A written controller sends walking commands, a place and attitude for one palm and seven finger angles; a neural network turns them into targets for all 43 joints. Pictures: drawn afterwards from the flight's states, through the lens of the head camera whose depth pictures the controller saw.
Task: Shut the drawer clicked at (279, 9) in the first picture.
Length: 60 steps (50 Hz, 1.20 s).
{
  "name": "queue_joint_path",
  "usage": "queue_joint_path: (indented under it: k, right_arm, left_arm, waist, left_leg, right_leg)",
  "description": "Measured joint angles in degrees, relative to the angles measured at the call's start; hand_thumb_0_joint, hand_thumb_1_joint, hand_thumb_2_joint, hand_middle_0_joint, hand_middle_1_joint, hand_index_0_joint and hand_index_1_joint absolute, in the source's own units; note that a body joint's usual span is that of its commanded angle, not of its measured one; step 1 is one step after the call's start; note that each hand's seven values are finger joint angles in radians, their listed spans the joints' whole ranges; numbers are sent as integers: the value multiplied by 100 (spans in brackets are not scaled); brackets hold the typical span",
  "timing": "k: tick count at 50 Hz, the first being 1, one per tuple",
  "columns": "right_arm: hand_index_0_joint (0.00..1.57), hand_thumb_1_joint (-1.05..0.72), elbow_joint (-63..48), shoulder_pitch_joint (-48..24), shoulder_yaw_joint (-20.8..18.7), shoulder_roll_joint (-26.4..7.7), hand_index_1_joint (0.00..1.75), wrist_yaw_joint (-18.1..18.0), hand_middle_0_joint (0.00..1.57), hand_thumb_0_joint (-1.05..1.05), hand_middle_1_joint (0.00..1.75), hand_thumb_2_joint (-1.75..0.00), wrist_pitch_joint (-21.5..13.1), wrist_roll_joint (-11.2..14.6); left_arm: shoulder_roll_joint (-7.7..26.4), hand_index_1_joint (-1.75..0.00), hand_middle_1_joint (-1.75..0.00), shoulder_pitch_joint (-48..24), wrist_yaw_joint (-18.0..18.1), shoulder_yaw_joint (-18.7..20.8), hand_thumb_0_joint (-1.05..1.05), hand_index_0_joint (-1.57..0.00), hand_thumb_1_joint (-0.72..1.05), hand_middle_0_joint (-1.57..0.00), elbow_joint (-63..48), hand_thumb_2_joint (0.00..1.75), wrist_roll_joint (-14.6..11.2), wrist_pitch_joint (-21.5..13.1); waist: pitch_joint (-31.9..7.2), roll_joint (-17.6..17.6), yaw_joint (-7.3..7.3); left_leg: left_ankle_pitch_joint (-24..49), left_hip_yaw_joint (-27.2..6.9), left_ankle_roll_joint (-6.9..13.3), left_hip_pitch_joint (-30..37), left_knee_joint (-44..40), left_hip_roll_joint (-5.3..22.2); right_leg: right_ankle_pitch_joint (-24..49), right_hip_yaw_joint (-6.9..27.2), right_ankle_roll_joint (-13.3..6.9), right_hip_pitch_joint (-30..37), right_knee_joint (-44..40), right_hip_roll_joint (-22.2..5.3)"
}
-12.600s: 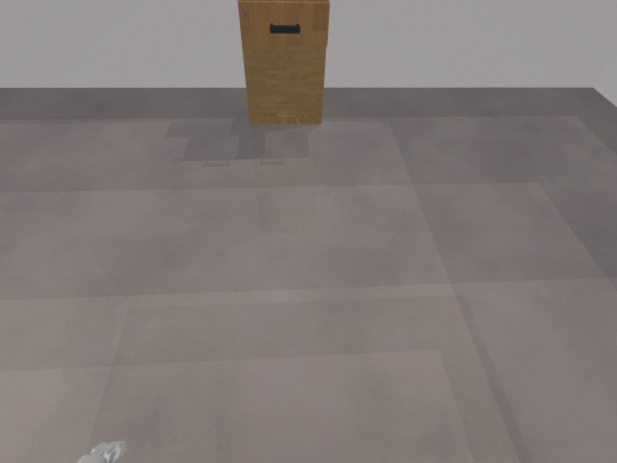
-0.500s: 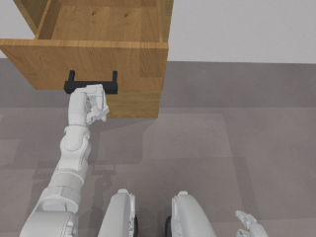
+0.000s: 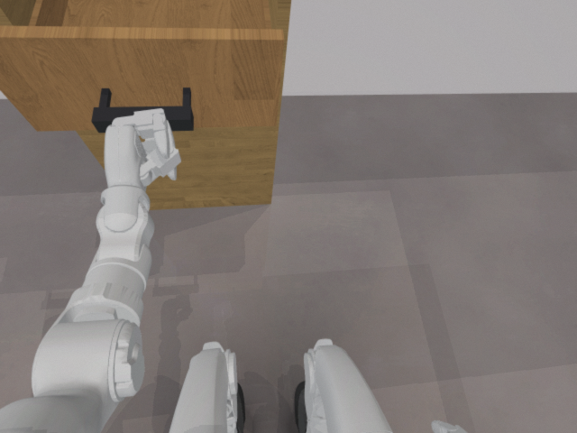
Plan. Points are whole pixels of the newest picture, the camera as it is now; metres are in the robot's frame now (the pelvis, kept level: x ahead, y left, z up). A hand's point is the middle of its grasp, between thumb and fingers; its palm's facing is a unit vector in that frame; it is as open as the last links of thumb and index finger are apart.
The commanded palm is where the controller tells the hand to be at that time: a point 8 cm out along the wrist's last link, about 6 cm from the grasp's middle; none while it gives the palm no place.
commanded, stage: push the drawer shut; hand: left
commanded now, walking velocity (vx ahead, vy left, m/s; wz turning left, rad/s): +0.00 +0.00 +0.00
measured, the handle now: (146, 107) +0.56 +0.18 +0.03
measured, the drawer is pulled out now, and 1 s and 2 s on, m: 0.12 0.00 0.00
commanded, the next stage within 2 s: pull the fist back off the drawer in 1.32 s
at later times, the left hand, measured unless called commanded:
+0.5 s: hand (173, 117) +0.54 +0.14 +0.03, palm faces +0.05 -1.00 -0.04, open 3.1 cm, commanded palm +0.53 +0.17 +0.03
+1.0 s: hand (173, 81) +0.61 +0.14 +0.03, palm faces +0.05 -1.00 -0.03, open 3.0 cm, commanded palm +0.60 +0.15 +0.03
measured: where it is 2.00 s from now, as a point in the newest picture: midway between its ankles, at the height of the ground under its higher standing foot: outside the picture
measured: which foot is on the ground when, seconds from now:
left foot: down 0.00-1.00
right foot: down 0.00-1.00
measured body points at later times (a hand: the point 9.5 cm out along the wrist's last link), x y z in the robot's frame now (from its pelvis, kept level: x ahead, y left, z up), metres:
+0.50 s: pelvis +0.00 -0.01 -0.01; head +0.18 +0.01 +0.41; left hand +0.53 +0.19 +0.04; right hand +0.02 -0.28 -0.12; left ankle +0.05 +0.09 -0.58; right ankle +0.04 -0.11 -0.58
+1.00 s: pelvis +0.00 +0.00 -0.03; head +0.21 +0.03 +0.37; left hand +0.60 +0.19 +0.04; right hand -0.04 -0.26 -0.12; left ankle +0.05 +0.09 -0.58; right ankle +0.04 -0.11 -0.58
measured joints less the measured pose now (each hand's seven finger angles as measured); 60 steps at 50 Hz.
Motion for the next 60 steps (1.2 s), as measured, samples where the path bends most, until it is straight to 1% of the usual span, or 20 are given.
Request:
queue_joint_path:
  k: [7, 16, 26, 30, 36, 50, 52, 55, 60]
  right_arm:
    - [20, -91, -30, 17, 29, 4, 30, 8, 20, 0, 30, -90, 72, -30]
    - [20, -91, -46, 73, 71, -1, 30, 36, 20, 0, 30, -90, 153, -42]
    - [20, -91, -98, 144, 139, -23, 30, 14, 20, 0, 30, -90, 152, -58]
    - [20, -91, -105, 178, 162, -40, 30, 20, 20, 0, 30, -90, 161, -71]
    - [20, -91, -99, 250, 211, -40, 30, 33, 20, 0, 30, -90, 163, -97]
    - [21, -91, -168, 460, 388, -10, 30, 55, 20, 0, 30, -90, 115, -177]
    - [21, -91, -175, 528, 394, 6, 30, 62, 20, 0, 30, -90, 116, -189]
    - [21, -91, -157, 582, 439, 30, 30, 83, 20, 0, 30, -90, 134, -195]
    - [21, -90, -131, 616, 501, 84, 30, 87, 21, 0, 30, -90, 79, -214]
  left_arm:
    - [226, -160, -160, -394, -60, 173, -1, -140, 79, -140, 331, 91, 55, 68]
    - [451, -160, -160, -699, -157, 372, 2, -140, 81, -140, 618, 91, 86, 142]
    - [894, -160, -160, -1163, -354, 607, 1, -140, 77, -140, 920, 89, 178, 266]
    - [1050, -160, -160, -1390, -402, 648, 1, -140, 77, -140, 1017, 89, 211, 366]
    - [1252, -160, -160, -1740, -381, 674, 1, -140, 77, -140, 1185, 89, 279, 526]
    - [1913, -160, -160, -2705, -347, 823, 0, -140, 76, -140, 1526, 89, 614, 940]
    - [1943, -160, -160, -2739, -421, 840, -2, -140, 73, -140, 1518, 90, 634, 926]
    - [1977, -160, -160, -2809, -443, 848, -5, -140, 69, -140, 1509, 90, 667, 1007]
    - [2100, -160, -160, -3052, -380, 742, -7, -140, 62, -140, 1634, 91, 749, 1169]
  waist:
    - [12, 13, -93]
    - [39, 36, -169]
    - [71, 31, -343]
    - [103, 48, -403]
    - [133, 64, -499]
    - [220, 104, -849]
    - [222, 106, -844]
    - [243, 91, -841]
    - [254, 50, -911]
  left_leg:
    - [-16, -41, -33, -117, 50, 31]
    - [-49, -83, -75, -147, 63, 91]
    - [-77, -176, -114, -386, 196, 145]
    - [-82, -211, -114, -500, 255, 154]
    - [-84, -238, -100, -658, 325, 164]
    - [-107, -295, -42, -1179, 563, 198]
    - [-109, -297, -34, -1231, 584, 196]
    - [-103, -309, -24, -1273, 609, 193]
    - [-59, -368, -23, -1381, 651, 173]
  right_leg:
    - [-9, -38, -37, -111, 34, 33]
    - [-16, -71, -82, -143, 17, 100]
    - [-18, -157, -128, -347, 88, 158]
    - [-13, -191, -129, -440, 115, 169]
    - [1, -215, -117, -576, 148, 181]
    - [34, -269, -68, -1038, 277, 215]
    - [36, -270, -60, -1084, 290, 214]
    - [44, -282, -50, -1114, 300, 212]
    - [81, -341, -50, -1183, 312, 198]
